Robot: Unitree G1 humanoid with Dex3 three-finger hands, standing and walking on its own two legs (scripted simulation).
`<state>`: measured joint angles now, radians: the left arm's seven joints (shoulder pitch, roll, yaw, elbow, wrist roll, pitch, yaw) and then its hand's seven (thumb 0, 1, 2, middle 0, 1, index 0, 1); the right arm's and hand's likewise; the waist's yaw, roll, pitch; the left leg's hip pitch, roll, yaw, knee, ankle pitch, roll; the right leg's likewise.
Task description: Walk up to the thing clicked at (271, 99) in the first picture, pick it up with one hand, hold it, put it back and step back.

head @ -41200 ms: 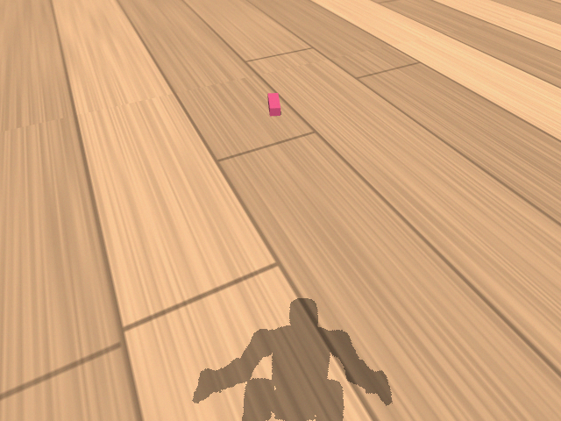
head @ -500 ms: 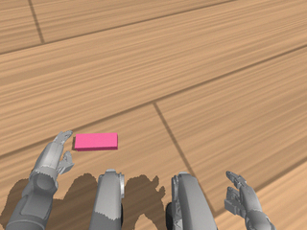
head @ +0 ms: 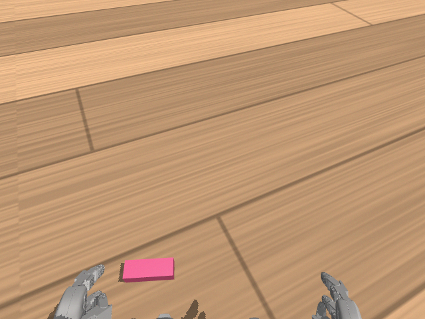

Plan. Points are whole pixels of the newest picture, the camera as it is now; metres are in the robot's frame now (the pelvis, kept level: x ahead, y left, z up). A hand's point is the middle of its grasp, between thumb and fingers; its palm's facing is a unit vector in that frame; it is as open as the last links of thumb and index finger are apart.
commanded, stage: home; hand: left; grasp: from above
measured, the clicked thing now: (149, 269) +0.44 +0.22 -0.67
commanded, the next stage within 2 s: none
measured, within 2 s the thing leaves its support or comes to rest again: neither
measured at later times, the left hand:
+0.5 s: hand out of the picture +0.16 +0.18 -0.03, palm faces +0.06 -0.98 -0.20, open 7.4 cm
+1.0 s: hand out of the picture +0.16 +0.18 -0.03, palm faces +0.05 -0.98 -0.20, open 7.4 cm
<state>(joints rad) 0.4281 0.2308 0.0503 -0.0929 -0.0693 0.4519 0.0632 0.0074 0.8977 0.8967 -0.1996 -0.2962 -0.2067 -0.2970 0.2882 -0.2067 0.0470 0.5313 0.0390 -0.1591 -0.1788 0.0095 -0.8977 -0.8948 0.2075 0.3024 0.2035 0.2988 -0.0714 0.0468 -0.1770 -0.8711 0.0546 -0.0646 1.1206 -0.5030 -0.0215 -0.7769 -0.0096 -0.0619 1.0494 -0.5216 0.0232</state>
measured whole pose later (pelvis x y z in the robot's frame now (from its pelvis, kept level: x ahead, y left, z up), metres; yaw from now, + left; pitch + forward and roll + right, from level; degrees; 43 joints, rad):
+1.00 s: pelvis +0.00 +0.00 +0.02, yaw +1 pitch +9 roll -3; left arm 0.50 0.22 0.03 -0.13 -0.05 0.46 0.01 0.01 0.90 0.90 -0.20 -0.30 -0.21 -0.30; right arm 0.29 -0.22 0.03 0.55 0.01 -0.24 -0.19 0.01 -0.90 -0.89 0.21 0.30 0.20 0.30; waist -0.04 0.04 -0.15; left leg -0.71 0.05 -0.05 1.02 -0.47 -0.02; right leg -0.62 -0.02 -0.06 0.95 -0.49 0.03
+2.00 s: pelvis +0.01 +0.00 +0.02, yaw +1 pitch +10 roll -3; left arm 0.50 0.23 0.03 -0.14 -0.05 0.46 0.01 0.01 0.90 0.90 -0.20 -0.30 -0.21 -0.30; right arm 0.28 -0.22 0.03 0.54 0.01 -0.22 -0.18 0.01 -0.90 -0.89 0.21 0.30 0.20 0.30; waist -0.04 0.04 -0.16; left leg -0.71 0.05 -0.05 1.02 -0.49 -0.02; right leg -0.62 -0.02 -0.05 0.96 -0.51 0.02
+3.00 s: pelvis +0.00 +0.01 +0.08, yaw +1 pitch -5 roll +0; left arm 0.18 0.29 0.04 1.11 0.03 0.01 0.02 0.00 0.90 0.90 -0.20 -0.30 -0.21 -0.30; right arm 0.16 -0.28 -0.04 1.10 -0.02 0.00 -0.02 0.00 -0.90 -0.89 0.21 0.30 0.20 0.30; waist 0.02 0.01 0.06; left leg -0.15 0.00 -0.01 0.42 -0.20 0.00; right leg -0.09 -0.06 -0.03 0.41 -0.24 0.04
